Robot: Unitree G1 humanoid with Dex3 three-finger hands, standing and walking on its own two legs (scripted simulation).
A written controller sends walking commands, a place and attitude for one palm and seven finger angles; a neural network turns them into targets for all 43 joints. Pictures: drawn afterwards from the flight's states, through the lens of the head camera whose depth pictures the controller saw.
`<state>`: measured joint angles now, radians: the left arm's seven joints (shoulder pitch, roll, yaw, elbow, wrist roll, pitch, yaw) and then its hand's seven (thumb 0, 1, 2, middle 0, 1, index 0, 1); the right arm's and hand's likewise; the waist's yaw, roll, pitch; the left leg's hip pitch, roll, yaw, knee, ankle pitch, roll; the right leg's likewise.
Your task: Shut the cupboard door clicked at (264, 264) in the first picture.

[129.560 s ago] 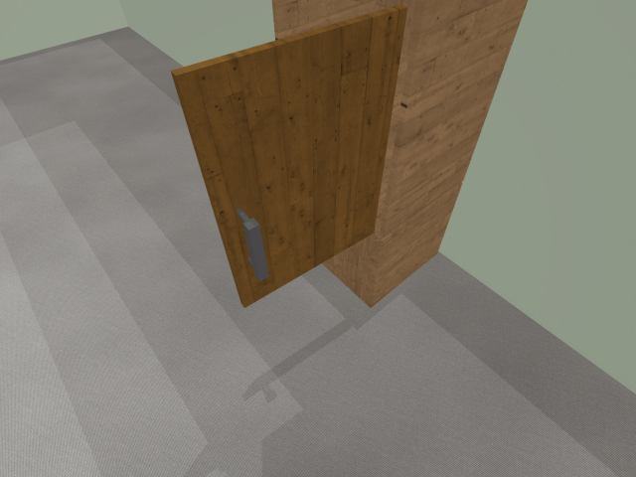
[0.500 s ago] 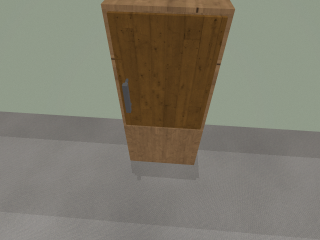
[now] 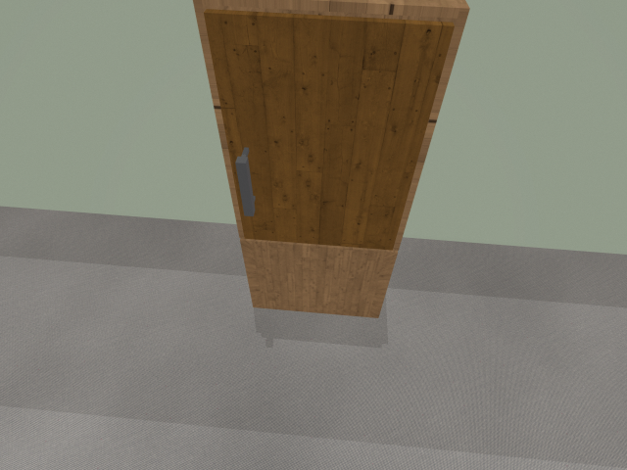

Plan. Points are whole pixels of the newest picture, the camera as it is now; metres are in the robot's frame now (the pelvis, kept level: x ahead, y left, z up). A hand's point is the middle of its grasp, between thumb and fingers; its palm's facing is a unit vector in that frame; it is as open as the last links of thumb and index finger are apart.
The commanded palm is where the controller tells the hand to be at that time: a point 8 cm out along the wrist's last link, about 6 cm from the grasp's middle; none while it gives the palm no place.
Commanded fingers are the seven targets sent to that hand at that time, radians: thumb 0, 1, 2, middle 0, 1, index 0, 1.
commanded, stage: look to check the result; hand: left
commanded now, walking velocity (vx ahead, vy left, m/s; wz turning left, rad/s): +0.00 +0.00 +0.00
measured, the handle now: (247, 182) +0.73 +0.19 -0.12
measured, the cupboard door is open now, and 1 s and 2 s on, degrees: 0 0 0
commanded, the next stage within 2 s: stand and wait in 0.26 s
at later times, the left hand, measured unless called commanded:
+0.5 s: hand out of the picture +0.02 +0.17 -0.17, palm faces +0.02 -0.98 -0.21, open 7.3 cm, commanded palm none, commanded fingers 0.00 0.90 0.90 -0.20 -0.30 -0.20 -0.30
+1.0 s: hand out of the picture +0.03 +0.18 -0.17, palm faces +0.02 -0.98 -0.22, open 7.3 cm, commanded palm none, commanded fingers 0.00 0.90 0.90 -0.20 -0.30 -0.20 -0.30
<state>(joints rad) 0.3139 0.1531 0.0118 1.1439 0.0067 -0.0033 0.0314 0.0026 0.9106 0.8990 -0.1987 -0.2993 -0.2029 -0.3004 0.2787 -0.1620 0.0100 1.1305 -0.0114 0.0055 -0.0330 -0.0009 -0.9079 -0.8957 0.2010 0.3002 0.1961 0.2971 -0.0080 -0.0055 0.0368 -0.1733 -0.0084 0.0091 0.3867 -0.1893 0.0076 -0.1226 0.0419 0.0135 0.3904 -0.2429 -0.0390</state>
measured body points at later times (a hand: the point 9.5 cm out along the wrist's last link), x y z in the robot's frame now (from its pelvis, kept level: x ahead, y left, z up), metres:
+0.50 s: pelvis +0.01 -0.01 +0.00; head +0.02 -0.01 +0.45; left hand +0.02 +0.23 -0.16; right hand +0.02 -0.24 -0.16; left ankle +0.01 +0.11 -0.74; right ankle -0.02 -0.09 -0.74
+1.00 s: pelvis +0.02 -0.01 +0.00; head +0.03 -0.01 +0.45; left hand +0.03 +0.23 -0.16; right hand +0.04 -0.25 -0.16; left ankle +0.01 +0.11 -0.74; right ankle -0.02 -0.09 -0.74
